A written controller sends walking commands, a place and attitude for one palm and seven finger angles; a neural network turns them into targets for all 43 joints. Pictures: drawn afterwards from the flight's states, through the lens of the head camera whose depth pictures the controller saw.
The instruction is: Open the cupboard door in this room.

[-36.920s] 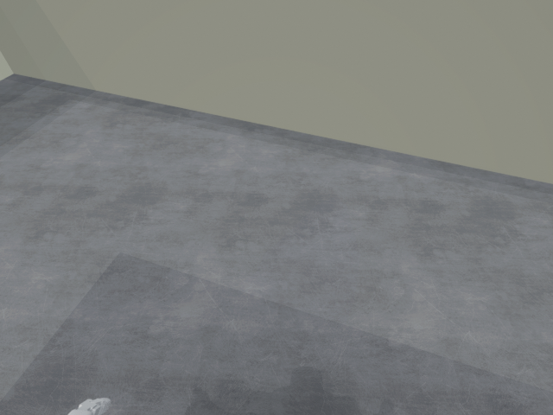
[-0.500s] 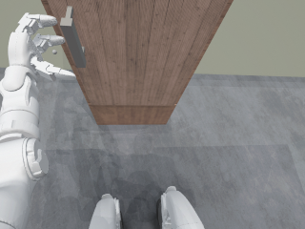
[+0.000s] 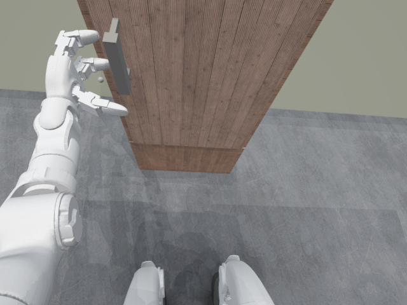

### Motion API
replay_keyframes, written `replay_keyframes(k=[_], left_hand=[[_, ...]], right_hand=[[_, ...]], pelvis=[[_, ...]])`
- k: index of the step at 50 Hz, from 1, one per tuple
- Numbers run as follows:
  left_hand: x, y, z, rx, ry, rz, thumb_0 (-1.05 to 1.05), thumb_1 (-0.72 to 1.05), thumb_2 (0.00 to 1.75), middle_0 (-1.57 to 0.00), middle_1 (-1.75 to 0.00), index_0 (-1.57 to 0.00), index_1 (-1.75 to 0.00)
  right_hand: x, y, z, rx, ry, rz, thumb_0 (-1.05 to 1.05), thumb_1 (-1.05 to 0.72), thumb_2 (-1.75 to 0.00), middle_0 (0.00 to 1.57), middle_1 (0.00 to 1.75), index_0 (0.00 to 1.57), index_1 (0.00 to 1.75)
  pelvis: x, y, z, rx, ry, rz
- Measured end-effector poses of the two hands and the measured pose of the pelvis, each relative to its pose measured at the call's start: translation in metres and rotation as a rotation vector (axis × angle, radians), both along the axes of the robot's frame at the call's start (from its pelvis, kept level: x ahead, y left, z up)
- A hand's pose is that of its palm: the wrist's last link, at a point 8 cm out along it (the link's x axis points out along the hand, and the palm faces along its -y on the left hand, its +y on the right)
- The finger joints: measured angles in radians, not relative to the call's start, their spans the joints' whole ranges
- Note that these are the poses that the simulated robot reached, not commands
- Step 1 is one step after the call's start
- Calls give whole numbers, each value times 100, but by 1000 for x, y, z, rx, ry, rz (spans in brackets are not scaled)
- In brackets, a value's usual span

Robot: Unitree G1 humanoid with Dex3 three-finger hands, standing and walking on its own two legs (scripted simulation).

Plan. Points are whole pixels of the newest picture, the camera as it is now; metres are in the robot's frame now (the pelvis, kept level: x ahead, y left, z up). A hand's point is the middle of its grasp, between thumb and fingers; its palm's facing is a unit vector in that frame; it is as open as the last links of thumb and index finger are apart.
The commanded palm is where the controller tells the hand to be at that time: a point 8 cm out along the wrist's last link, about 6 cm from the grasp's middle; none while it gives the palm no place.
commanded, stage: slide the fingers in behind the handle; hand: left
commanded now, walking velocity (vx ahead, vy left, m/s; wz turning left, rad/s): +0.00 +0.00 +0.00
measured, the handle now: (120, 59) +0.57 +0.14 +0.06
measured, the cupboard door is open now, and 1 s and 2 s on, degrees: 0 0 0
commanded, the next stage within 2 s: move the hooked fingers beside the handle in 0.30 s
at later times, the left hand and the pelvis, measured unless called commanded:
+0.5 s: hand (118, 82) +0.51 +0.14 +0.06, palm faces -0.11 -0.99 -0.04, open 14.8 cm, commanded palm +0.50 +0.17 +0.06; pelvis +0.00 +0.00 +0.00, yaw +0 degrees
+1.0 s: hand (109, 78) +0.51 +0.15 +0.07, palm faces -0.06 -1.00 -0.04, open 14.0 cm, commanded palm +0.50 +0.20 +0.06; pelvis -0.01 -0.01 +0.00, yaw -2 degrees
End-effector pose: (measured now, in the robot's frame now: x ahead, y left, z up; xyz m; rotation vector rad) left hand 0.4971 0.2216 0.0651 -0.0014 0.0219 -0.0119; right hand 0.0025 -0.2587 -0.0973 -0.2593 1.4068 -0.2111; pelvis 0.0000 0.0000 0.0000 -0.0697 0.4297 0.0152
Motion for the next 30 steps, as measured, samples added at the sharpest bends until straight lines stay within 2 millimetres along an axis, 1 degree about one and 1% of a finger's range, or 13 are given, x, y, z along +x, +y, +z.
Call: replay_keyframes(k=[11, 20, 22, 25, 27, 30], left_hand=[[-4, -4, 1, 16, 2, -2, -1, -50, 30, -30, -120, -6, -114], [-6, -7, 1, 19, 0, 0, -1, -50, 30, -30, -120, -6, -113], [-6, -13, 2, 43, -2, -37, -1, -50, 30, -30, -120, -8, -114], [-1, -31, 2, 43, -2, -95, -1, -50, 30, -30, -120, -14, -116], [1, -33, 1, 5, 0, -69, -1, -50, 30, -30, -120, -19, -119], [4, -32, 0, 11, -5, -42, -1, -50, 30, -30, -120, -25, -122]], right_hand=[[4, 2, -3, 15, -17, 2, 0, -91, -90, 20, 30, 20, 30], [2, 1, -5, 16, -15, 6, 0, -91, -90, 20, 30, 20, 30], [0, 0, -5, 14, -14, 6, 0, -91, -90, 20, 30, 20, 30], [-2, -1, -5, 8, -15, 0, 0, -91, -90, 20, 30, 20, 30], [-3, -3, -5, 2, -24, -8, 0, -91, -90, 20, 30, 20, 30], [-6, -4, -5, 0, -42, -20, 0, -91, -90, 20, 30, 20, 30]], pelvis=[[0, 0, 1, 3, -8, 0], [-2, -1, 1, 6, -11, 2], [-2, -1, 0, 6, -10, 2], [-4, -1, -1, 7, -10, 0], [-4, -2, -2, 9, -8, -6], [-6, -3, -3, 13, -4, -16]])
